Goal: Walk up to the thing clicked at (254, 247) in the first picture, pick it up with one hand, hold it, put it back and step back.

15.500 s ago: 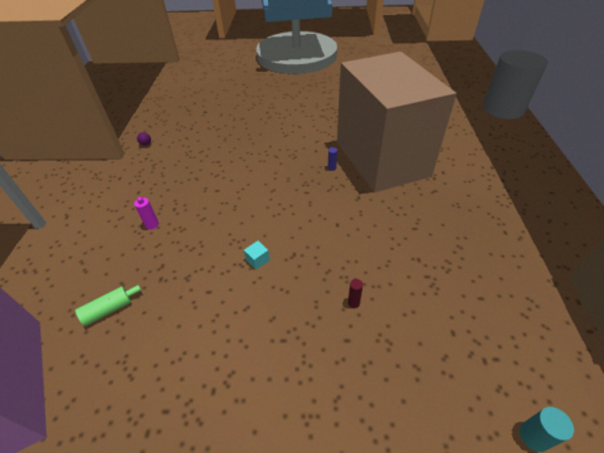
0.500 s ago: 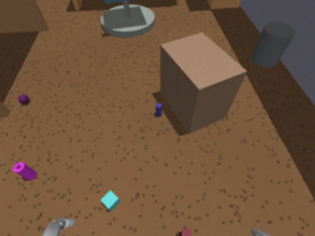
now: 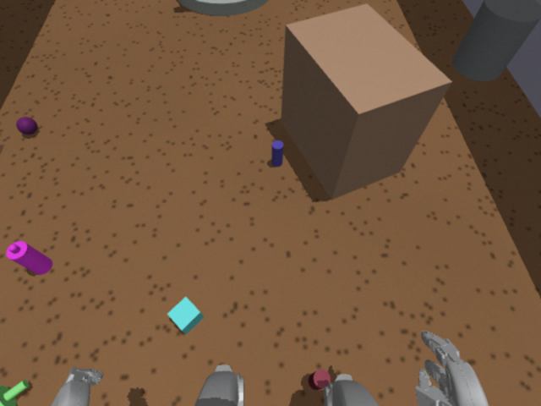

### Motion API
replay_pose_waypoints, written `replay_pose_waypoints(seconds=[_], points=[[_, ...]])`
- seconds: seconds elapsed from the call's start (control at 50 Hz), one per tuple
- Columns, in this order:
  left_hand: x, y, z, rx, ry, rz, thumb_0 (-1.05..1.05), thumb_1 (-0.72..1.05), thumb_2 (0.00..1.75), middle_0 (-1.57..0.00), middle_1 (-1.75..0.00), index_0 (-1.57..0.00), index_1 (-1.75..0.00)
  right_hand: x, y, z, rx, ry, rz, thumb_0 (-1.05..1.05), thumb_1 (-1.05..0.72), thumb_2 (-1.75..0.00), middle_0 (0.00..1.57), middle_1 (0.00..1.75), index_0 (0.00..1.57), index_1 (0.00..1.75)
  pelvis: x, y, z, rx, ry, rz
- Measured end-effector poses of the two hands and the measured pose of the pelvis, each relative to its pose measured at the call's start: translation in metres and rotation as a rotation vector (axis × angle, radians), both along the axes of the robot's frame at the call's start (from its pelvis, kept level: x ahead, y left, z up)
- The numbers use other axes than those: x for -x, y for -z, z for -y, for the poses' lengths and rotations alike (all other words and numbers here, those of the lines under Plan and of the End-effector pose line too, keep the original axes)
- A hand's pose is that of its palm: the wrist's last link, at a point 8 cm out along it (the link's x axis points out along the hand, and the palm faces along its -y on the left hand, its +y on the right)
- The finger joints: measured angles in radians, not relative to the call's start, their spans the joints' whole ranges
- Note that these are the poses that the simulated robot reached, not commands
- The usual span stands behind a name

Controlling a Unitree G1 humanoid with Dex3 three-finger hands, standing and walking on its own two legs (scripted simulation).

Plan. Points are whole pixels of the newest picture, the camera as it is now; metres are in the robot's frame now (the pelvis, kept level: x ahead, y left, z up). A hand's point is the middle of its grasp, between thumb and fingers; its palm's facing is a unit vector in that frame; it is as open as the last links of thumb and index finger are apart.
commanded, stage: rise first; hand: left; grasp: from above
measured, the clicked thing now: (186, 315) +0.40 +0.29 -0.64
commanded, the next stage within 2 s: approach in 1.92 s
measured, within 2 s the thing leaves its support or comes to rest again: neither
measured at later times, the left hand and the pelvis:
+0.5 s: hand (138, 352) +0.25 +0.32 -0.35, palm faces -0.20 -0.30 -0.93, open 14.0 cm; pelvis -0.07 -0.01 -0.19, yaw -4 degrees
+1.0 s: hand (155, 333) +0.31 +0.32 -0.45, palm faces -0.21 -0.37 -0.90, open 13.8 cm; pelvis -0.09 +0.01 -0.30, yaw -7 degrees
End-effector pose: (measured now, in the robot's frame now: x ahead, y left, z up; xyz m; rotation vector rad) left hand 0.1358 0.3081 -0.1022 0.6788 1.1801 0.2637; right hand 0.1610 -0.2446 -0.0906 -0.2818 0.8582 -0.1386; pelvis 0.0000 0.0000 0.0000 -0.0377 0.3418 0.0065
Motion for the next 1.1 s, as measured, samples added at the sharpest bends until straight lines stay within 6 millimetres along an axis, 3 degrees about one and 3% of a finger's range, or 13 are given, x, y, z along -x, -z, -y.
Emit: replay_pose_waypoints(seconds=[0.14, 0.32, 0.5, 0.62, 0.76, 0.86, 0.98, 1.1], points=[[-0.013, 0.040, -0.009, -0.132, 0.075, -0.036, 0.00, -0.44, 0.98, -0.06, -0.98, -0.06, -0.98, -0.001, 0.040, 0.003, 0.015, -0.026, -0.010, 0.01, -0.81, -0.88, 0.20, 0.30, 0.20, 0.30, 0.009, 0.035, 0.002, 0.001, 0.001, -0.084], [-0.061, 0.123, -0.014, -0.388, 0.207, 0.012, 0.00, -0.48, 1.00, -0.10, -0.96, -0.09, -0.98, 0.019, 0.139, 0.020, 0.045, -0.061, -0.109, 0.01, -0.85, -0.89, 0.20, 0.30, 0.20, 0.30, 0.037, 0.118, 0.008, 0.005, 0.022, -0.217], [-0.117, 0.189, -0.009, -0.551, 0.195, 0.073, 0.00, -0.53, 1.04, -0.15, -0.93, -0.12, -0.96, 0.083, 0.226, 0.025, 0.042, -0.065, -0.247, 0.01, -0.88, -0.90, 0.20, 0.30, 0.20, 0.30, 0.071, 0.192, 0.011, 0.021, 0.051, -0.259], [-0.133, 0.223, -0.008, -0.569, 0.170, 0.059, 0.00, -0.51, 1.02, -0.20, -0.87, -0.16, -0.91, 0.135, 0.267, 0.018, -0.007, -0.034, -0.332, 0.01, -0.89, -0.90, 0.20, 0.30, 0.20, 0.30, 0.085, 0.229, 0.007, 0.030, 0.065, -0.262], [-0.142, 0.261, -0.010, -0.514, 0.131, 0.045, 0.00, -0.46, 0.98, -0.25, -0.81, -0.21, -0.86, 0.187, 0.300, 0.009, -0.061, -0.004, -0.414, 0.01, -0.89, -0.90, 0.20, 0.30, 0.20, 0.30, 0.094, 0.264, 0.000, 0.041, 0.075, -0.246], [-0.155, 0.280, -0.015, -0.472, 0.116, 0.049, 0.00, -0.46, 0.99, -0.25, -0.81, -0.21, -0.86, 0.212, 0.312, 0.006, -0.072, 0.013, -0.450, 0.01, -0.89, -0.90, 0.20, 0.30, 0.20, 0.30, 0.095, 0.284, -0.004, 0.051, 0.078, -0.236], [-0.173, 0.292, -0.017, -0.477, 0.146, 0.048, 0.00, -0.49, 1.02, -0.22, -0.85, -0.18, -0.90, 0.225, 0.321, 0.008, -0.075, 0.012, -0.469, 0.01, -0.89, -0.90, 0.20, 0.30, 0.20, 0.30, 0.094, 0.300, -0.006, 0.055, 0.080, -0.238], [-0.187, 0.303, -0.016, -0.488, 0.189, 0.049, 0.00, -0.51, 1.03, -0.20, -0.87, -0.16, -0.92, 0.225, 0.333, 0.016, -0.080, -0.015, -0.471, 0.01, -0.89, -0.90, 0.20, 0.30, 0.20, 0.30, 0.092, 0.314, -0.005, 0.050, 0.087, -0.242]])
